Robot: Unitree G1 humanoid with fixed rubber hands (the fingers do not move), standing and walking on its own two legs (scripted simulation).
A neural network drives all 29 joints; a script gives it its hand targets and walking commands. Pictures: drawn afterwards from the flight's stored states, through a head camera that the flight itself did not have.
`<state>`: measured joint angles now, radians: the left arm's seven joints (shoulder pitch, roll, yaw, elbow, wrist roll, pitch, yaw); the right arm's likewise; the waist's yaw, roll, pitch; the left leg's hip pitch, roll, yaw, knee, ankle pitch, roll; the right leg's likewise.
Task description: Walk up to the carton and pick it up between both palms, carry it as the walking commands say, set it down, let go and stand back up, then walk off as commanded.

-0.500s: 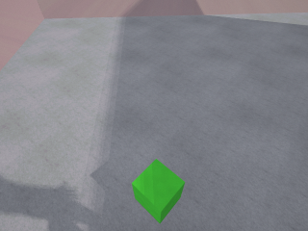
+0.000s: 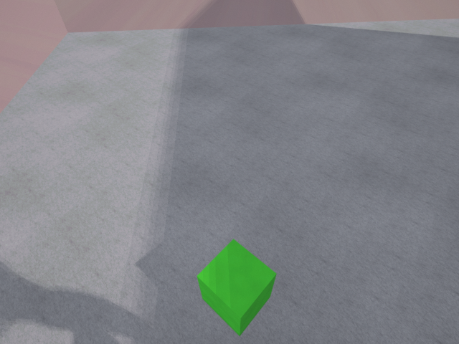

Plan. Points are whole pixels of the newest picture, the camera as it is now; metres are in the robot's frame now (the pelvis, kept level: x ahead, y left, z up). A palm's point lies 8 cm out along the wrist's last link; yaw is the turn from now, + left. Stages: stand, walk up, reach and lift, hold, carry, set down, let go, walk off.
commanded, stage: stand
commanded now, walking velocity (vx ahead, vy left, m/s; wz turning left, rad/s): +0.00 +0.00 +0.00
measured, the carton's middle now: (236, 287) +0.46 +0.02 -0.65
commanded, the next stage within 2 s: walk off in 1.36 s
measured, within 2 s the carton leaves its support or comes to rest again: neither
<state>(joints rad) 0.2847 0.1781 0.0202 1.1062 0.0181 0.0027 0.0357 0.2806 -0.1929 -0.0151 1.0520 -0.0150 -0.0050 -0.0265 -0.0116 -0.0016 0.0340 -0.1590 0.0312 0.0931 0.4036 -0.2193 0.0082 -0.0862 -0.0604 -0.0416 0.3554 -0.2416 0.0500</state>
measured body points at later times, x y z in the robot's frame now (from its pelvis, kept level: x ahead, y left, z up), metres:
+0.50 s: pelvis +0.00 +0.00 +0.00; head +0.00 +0.00 +0.45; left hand -0.03 +0.21 -0.16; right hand -0.02 -0.23 -0.16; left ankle +0.00 +0.11 -0.74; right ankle -0.03 -0.15 -0.74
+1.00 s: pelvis -0.01 +0.00 +0.00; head +0.00 +0.00 +0.45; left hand -0.03 +0.22 -0.16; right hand -0.02 -0.24 -0.16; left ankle +0.00 +0.11 -0.74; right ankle -0.03 -0.15 -0.74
